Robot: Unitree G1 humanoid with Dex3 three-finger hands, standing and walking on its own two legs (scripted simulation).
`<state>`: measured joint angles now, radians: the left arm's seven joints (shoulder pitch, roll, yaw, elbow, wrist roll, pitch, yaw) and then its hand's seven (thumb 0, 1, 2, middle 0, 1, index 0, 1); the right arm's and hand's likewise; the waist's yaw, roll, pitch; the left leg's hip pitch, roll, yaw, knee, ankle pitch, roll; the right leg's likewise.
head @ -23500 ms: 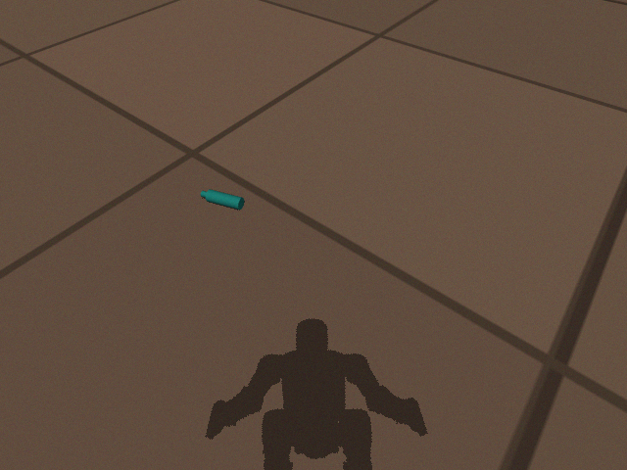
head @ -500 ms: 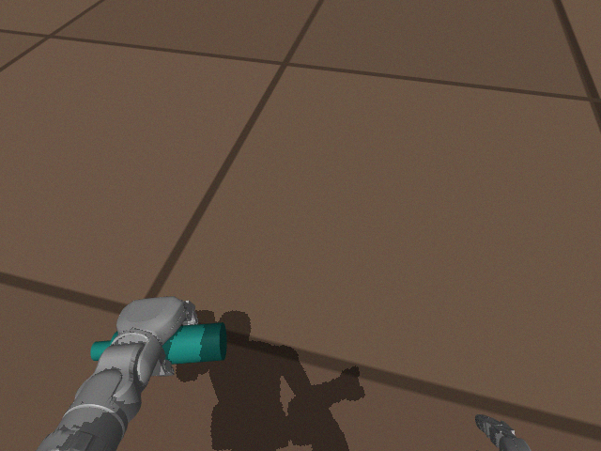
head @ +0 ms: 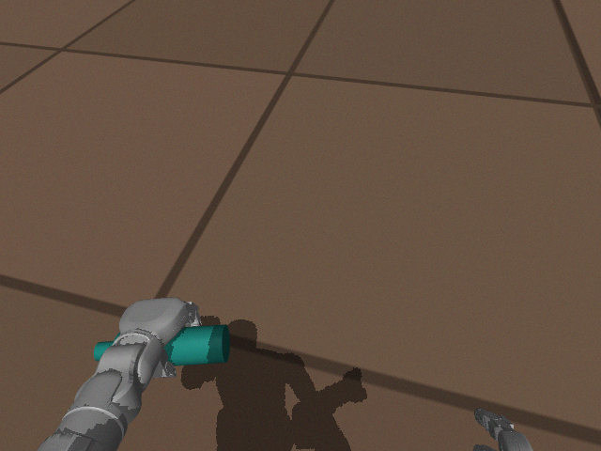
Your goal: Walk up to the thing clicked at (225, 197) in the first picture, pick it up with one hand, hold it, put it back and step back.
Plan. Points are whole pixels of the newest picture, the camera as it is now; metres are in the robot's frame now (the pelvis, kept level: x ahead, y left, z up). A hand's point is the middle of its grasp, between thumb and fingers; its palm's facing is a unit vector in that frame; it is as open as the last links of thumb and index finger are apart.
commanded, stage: hold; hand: left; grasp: from above
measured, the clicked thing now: (162, 347) +0.30 +0.23 -0.08
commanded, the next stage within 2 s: crouch in 0.90 s
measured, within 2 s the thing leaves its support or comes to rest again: neither
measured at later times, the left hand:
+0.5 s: hand (159, 345) +0.29 +0.22 -0.04, palm faces -0.47 -0.04 -0.88, open 8.7 cm
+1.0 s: hand (161, 344) +0.29 +0.22 -0.04, palm faces -0.47 -0.04 -0.88, open 8.7 cm
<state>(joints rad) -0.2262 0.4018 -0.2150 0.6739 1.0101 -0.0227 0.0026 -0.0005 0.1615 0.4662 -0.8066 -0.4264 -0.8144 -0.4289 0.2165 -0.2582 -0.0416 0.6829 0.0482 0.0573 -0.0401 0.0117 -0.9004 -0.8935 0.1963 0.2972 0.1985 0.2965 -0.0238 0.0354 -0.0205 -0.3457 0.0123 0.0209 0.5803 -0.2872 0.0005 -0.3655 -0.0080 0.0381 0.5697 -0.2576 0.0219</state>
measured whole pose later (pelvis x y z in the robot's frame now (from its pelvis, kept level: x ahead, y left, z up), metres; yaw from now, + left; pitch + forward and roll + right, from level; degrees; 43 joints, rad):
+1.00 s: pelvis +0.00 +0.00 +0.01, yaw +0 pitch +1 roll +0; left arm -0.25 0.40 -0.22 0.67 1.01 -0.02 -0.01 0.00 0.15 0.49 -0.80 -0.45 -0.81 -0.46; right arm 0.20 -0.25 -0.04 0.69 0.05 0.08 -0.05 0.01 -0.90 -0.89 0.20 0.30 0.20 0.30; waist -0.01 0.04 0.01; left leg -0.28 0.01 0.02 0.50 -0.25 0.00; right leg -0.30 -0.01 0.03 0.50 -0.22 0.02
